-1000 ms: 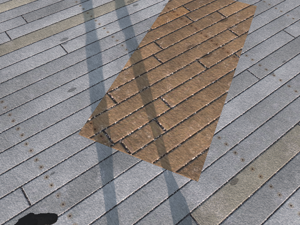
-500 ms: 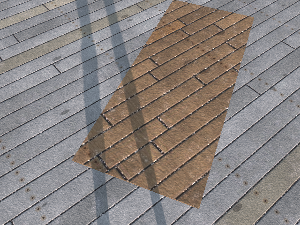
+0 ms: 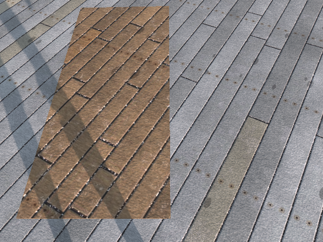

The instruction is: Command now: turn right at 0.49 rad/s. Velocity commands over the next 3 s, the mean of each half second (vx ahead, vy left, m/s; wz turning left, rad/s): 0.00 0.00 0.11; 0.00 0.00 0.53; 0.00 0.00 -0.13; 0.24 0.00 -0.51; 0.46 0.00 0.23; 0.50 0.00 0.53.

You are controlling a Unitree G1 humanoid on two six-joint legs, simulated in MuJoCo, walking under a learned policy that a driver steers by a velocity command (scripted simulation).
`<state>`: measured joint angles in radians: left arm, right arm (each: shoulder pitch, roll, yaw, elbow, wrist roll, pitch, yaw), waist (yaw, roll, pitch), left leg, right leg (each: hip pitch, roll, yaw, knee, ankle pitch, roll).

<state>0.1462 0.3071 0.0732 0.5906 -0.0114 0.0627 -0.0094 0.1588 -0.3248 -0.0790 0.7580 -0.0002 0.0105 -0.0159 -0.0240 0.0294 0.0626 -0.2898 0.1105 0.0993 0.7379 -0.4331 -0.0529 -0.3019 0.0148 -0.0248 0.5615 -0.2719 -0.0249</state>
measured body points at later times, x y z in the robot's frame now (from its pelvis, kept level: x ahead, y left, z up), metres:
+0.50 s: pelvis +0.00 +0.01 +0.00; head +0.03 +0.04 +0.45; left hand +0.14 +0.30 -0.10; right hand +0.14 -0.27 -0.09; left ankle -0.02 +0.11 -0.73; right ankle -0.01 -0.11 -0.69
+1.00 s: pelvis +0.01 -0.03 +0.01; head +0.05 -0.03 +0.46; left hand +0.02 +0.28 -0.08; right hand +0.27 -0.25 -0.09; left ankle -0.07 +0.09 -0.65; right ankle +0.05 -0.13 -0.73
